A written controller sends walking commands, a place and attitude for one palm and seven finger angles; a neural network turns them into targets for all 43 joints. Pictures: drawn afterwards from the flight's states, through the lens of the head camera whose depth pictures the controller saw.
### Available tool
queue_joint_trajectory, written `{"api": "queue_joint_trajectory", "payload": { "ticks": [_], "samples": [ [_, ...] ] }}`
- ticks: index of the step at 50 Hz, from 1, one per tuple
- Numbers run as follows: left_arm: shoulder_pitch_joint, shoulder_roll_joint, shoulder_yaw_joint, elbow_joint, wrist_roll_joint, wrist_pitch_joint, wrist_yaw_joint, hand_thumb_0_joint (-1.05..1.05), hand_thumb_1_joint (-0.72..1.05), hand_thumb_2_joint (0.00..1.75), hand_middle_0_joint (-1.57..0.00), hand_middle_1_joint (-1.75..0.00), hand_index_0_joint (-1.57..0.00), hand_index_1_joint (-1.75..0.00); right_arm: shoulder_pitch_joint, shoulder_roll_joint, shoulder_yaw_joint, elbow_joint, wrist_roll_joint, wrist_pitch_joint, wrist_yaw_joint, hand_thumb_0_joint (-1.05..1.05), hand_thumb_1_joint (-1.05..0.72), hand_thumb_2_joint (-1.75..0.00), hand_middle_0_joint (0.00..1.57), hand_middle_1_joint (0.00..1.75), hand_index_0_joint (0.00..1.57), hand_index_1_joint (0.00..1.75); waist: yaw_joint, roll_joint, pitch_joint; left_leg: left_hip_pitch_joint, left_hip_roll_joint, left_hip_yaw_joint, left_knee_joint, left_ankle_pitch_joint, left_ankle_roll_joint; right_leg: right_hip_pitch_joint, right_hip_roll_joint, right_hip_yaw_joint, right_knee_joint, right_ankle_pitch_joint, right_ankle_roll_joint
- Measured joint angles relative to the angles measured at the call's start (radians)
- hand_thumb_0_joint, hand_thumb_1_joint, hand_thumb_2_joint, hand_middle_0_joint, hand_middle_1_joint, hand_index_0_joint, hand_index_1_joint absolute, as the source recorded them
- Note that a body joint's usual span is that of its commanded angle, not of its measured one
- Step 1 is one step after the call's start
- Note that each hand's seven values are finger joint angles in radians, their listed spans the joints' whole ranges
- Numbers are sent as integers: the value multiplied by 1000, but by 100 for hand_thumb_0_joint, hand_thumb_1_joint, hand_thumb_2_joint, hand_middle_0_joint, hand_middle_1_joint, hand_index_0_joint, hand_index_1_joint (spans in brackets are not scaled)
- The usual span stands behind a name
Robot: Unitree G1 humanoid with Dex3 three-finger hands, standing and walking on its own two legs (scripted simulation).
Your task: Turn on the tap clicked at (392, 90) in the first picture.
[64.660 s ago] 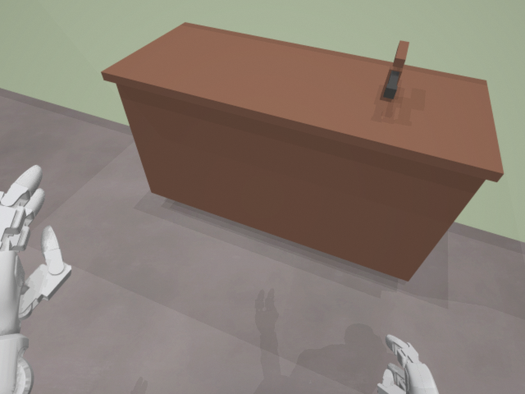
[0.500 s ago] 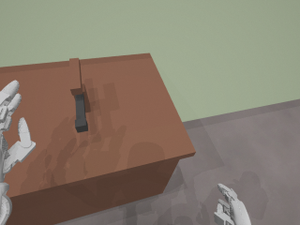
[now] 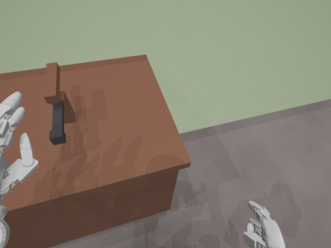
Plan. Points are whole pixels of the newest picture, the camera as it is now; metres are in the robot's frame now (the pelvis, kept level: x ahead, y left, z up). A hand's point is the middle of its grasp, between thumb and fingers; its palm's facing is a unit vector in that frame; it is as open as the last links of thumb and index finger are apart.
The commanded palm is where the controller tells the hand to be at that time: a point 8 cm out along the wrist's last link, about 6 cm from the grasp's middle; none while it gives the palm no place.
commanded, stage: shuffle to correct the standing spot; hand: left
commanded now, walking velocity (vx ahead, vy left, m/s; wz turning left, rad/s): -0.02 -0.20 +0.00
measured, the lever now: (57, 136) +0.34 +0.29 +0.05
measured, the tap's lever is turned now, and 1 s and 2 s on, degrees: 0 0 0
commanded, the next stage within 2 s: none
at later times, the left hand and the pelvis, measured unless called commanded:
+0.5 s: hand (45, 162) +0.22 +0.23 +0.16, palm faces +0.31 -0.85 -0.42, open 7.4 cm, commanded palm +0.16 +0.27 +0.18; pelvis +0.00 -0.02 +0.00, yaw +1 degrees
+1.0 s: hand (43, 163) +0.22 +0.23 +0.16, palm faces +0.31 -0.86 -0.41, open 7.4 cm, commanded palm +0.16 +0.27 +0.18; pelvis +0.01 -0.01 +0.00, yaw +1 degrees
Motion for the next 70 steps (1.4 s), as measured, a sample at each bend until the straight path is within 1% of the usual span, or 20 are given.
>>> {"api": "queue_joint_trajectory", "payload": {
  "ticks": [5,9,18,25,33,36,41,45,49,56,61,65,70],
  "samples": [
    [16,9,-2,-19,-8,5,4,1,89,89,-21,-30,-21,-30,8,-10,-10,6,1,1,-9,1,-90,-90,20,30,20,30,-19,-3,-14,-15,10,-10,20,-13,-9,-13,9,-10,19,-14,-13],
    [34,28,11,-27,-11,4,4,1,89,89,-21,-30,-21,-30,15,-9,-12,10,1,4,-14,1,-90,-90,20,30,20,30,-28,-11,-18,-15,11,-11,22,-17,-16,-16,11,-11,28,-23,-16],
    [30,48,24,-31,-8,6,-4,1,89,89,-21,-30,-21,-30,18,11,-2,4,-1,6,-12,1,-90,-90,20,30,20,30,-19,-14,-4,-11,14,-14,20,-16,-21,-15,13,-14,31,-26,-12],
    [35,40,16,-45,-10,9,-5,1,89,89,-21,-30,-21,-30,8,24,9,0,-1,5,-6,1,-90,-90,20,30,20,30,-12,-5,-3,-23,16,-22,35,-21,-23,-20,15,-22,37,-28,-23],
    [31,32,12,-40,-9,14,3,1,89,89,-21,-30,-21,-30,11,23,11,7,-2,7,-12,1,-90,-90,20,30,20,30,-7,-11,-17,-15,8,-19,21,-17,-19,-17,7,-19,36,-31,-16],
    [20,39,16,-32,-6,15,1,1,89,89,-21,-30,-21,-30,9,24,10,2,-3,8,-12,1,-90,-90,20,30,20,30,-8,-8,-11,-9,9,-21,14,-12,-20,-10,8,-21,27,-26,-9],
    [19,41,15,-30,-6,17,-2,1,89,89,-21,-30,-21,-30,4,21,9,-9,1,7,-5,1,-90,-90,20,30,20,30,-10,4,-2,-12,17,-25,19,-12,-24,-5,16,-25,14,-16,-20],
    [40,39,10,-42,-12,19,2,1,89,89,-21,-30,-21,-30,6,17,7,-6,3,8,-5,1,-90,-90,20,30,20,30,-17,6,-8,-21,18,-25,32,-18,-24,-13,18,-25,25,-21,-26],
    [56,38,9,-48,-16,19,8,1,89,89,-21,-30,-21,-30,16,12,4,6,2,10,-11,1,-90,-90,20,30,20,30,-21,-2,-19,-19,13,-22,29,-19,-22,-17,12,-23,34,-28,-23],
    [32,45,19,-27,-6,18,10,1,89,89,-21,-30,-21,-30,26,14,3,10,-1,11,-16,1,-90,-90,20,30,20,30,-18,-6,-14,-7,9,-20,5,-6,-20,-8,8,-20,17,-19,-9],
    [30,46,16,-32,-6,18,6,1,89,89,-21,-30,-21,-30,18,20,6,-2,2,7,-6,1,-90,-90,20,30,20,30,-19,6,-1,-11,17,-25,10,-4,-24,-3,16,-25,4,-8,-20],
    [51,43,10,-43,-11,18,7,1,89,89,-21,-30,-21,-30,14,22,9,-2,3,8,-5,1,-90,-90,20,30,20,30,-20,10,-9,-20,19,-23,19,-9,-25,-13,18,-24,15,-13,-26],
    [58,36,7,-40,-14,23,14,1,89,89,-21,-30,-21,-30,19,18,9,10,2,12,-11,1,-90,-90,20,30,20,30,-20,4,-23,-18,14,-21,16,-10,-23,-17,13,-22,22,-20,-25]
  ]
}}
